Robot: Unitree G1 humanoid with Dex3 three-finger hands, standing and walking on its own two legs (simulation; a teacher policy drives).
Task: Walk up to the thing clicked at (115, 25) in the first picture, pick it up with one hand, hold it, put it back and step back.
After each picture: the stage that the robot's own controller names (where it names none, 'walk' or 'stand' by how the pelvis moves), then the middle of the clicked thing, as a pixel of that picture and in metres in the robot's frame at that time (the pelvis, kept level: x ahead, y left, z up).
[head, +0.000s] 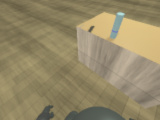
stand; (116, 26) +0.90 -0.21 +0.09
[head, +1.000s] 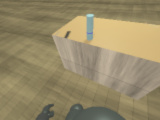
walk; (89, 28) +0.84 +0.05 +0.12
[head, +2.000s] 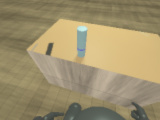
stand; (81, 43) +0.53 +0.16 +0.11
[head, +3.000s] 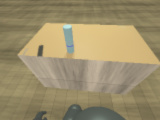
walk; (69, 40) +0.60 +0.23 +0.11
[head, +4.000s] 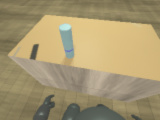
stand; (68, 43) +0.48 +0.20 +0.12
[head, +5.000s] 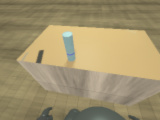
walk; (69, 48) +0.51 +0.20 +0.10
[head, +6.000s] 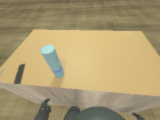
walk; (54, 64) +0.33 +0.24 +0.12
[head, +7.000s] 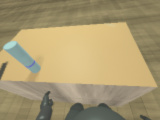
walk; (25, 59) +0.35 +0.43 +0.15
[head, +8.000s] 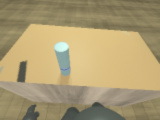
walk; (64, 61) +0.35 +0.18 +0.10
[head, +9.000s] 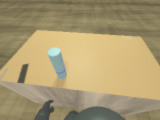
stand; (58, 65) +0.33 +0.23 +0.09
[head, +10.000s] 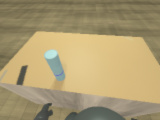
stand; (56, 67) +0.31 +0.24 +0.09
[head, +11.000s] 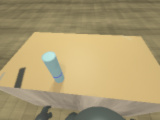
stand; (55, 69) +0.30 +0.25 +0.09
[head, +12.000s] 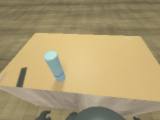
stand; (56, 68) +0.31 +0.24 +0.09
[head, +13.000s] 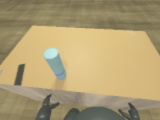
rise first; (57, 66) +0.30 +0.23 +0.10
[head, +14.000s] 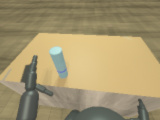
rise first; (60, 64) +0.33 +0.24 +0.10
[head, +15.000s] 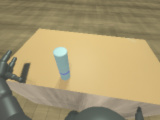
go down; (63, 66) +0.32 +0.21 +0.10
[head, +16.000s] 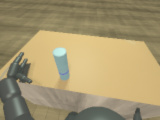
go down; (62, 66) +0.32 +0.22 +0.10
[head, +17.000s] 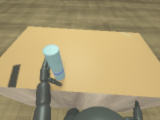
close in; (56, 65) +0.30 +0.22 +0.13
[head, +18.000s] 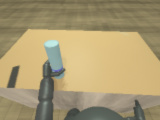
lift; (56, 61) +0.33 +0.23 +0.14
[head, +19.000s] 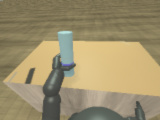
lift; (67, 55) +0.30 +0.16 +0.25
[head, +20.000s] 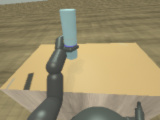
hold; (70, 37) +0.36 +0.14 +0.34
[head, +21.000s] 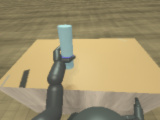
hold; (66, 49) +0.36 +0.16 +0.24
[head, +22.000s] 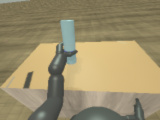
hold; (69, 43) +0.38 +0.15 +0.28
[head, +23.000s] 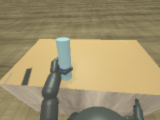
crouch; (64, 60) +0.31 +0.18 +0.20
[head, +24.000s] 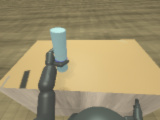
crouch; (60, 52) +0.32 +0.19 +0.25
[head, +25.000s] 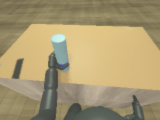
lower; (62, 56) +0.37 +0.20 +0.15
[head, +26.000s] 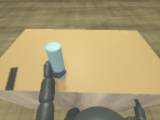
lower; (57, 63) +0.31 +0.21 +0.14
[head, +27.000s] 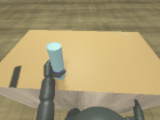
lower; (57, 63) +0.32 +0.22 +0.14
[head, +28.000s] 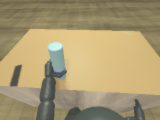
lower; (58, 63) +0.32 +0.21 +0.14
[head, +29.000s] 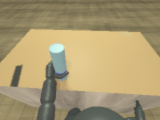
lower; (60, 65) +0.31 +0.20 +0.14
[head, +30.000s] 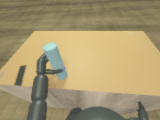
rise; (57, 63) +0.32 +0.23 +0.14
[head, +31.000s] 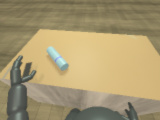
stand; (56, 57) +0.44 +0.34 +0.02
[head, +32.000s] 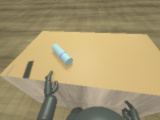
stand; (61, 53) +0.50 +0.31 +0.05
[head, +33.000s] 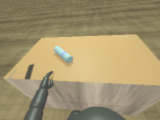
stand; (62, 53) +0.58 +0.29 +0.04
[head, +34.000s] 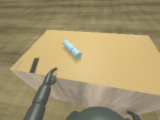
stand; (71, 48) +0.61 +0.24 +0.01
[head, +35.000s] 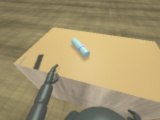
stand; (79, 47) +0.64 +0.16 +0.01
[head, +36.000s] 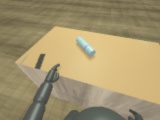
stand; (85, 46) +0.66 +0.14 +0.01
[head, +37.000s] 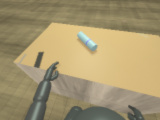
walk; (86, 40) +0.70 +0.10 +0.01
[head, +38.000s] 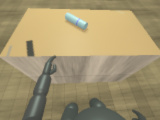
walk; (76, 21) +0.88 +0.11 +0.02
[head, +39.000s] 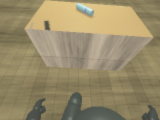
walk; (84, 9) +1.18 +0.16 +0.04
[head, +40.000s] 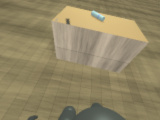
walk; (97, 15) +1.45 -0.03 +0.04
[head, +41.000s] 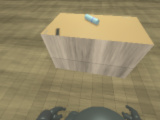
walk; (91, 19) +1.27 +0.10 +0.00
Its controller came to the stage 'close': yes
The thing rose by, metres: 0.23
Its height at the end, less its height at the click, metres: -0.09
